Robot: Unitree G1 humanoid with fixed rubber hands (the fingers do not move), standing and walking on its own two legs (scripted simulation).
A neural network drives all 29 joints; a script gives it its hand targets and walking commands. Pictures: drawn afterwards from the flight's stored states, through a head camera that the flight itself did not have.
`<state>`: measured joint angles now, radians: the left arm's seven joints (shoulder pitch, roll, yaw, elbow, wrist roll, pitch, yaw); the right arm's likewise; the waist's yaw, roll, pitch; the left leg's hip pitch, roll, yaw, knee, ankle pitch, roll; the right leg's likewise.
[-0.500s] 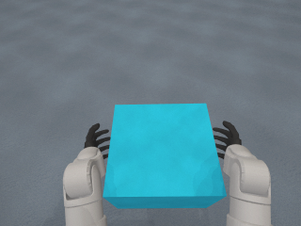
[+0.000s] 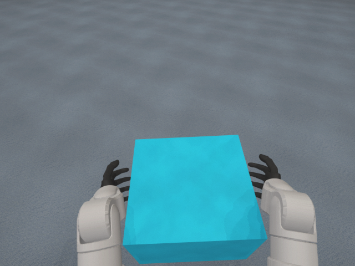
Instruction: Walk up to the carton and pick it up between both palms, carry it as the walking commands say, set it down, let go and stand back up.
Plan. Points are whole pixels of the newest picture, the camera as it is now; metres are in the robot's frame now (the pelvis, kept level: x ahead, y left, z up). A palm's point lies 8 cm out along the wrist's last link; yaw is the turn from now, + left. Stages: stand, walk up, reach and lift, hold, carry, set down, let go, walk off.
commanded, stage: carry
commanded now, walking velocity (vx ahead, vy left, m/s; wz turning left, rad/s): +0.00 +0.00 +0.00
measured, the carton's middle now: (189, 198) +0.30 +0.01 +0.00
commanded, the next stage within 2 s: none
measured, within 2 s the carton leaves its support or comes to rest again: neither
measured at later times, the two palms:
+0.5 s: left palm (114, 201) +0.24 +0.16 +0.09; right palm (282, 204) +0.24 -0.17 +0.09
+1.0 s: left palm (108, 191) +0.26 +0.18 +0.09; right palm (268, 191) +0.27 -0.15 +0.09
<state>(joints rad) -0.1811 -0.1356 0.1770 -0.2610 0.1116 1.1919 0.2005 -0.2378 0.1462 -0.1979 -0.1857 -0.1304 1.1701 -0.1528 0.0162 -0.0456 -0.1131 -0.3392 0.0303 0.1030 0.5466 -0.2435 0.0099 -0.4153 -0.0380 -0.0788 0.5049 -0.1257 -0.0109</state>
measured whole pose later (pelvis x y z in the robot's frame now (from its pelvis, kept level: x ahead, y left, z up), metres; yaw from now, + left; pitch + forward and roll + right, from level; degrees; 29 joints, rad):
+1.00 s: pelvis +0.00 +0.01 +0.00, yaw +1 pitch +2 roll +0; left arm -0.20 -0.14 0.17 -0.25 0.15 1.19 0.15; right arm -0.21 0.14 -0.18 -0.25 -0.13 1.19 -0.17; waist -0.01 -0.01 -0.09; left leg -0.34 0.04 0.11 0.55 -0.24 0.02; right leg -0.40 -0.06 -0.11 0.48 -0.11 0.00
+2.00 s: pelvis +0.04 +0.03 +0.00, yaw +1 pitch +2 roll -1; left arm -0.20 -0.14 0.16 -0.25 0.15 1.16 0.15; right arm -0.19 0.14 -0.18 -0.25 -0.13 1.15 -0.16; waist -0.01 -0.01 -0.09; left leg -0.30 0.03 0.13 0.59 -0.33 0.04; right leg -0.37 -0.08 -0.09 0.54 -0.20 0.03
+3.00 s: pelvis +0.05 -0.01 +0.00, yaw +15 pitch +11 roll -1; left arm -0.36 -0.08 0.29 0.53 0.30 0.39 -0.07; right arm -0.28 0.16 -0.42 0.40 -0.28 0.42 0.01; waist -0.08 -0.01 -0.05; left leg -0.47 -0.04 -0.14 0.50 -0.22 -0.01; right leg -0.46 0.02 0.10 0.46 -0.19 0.04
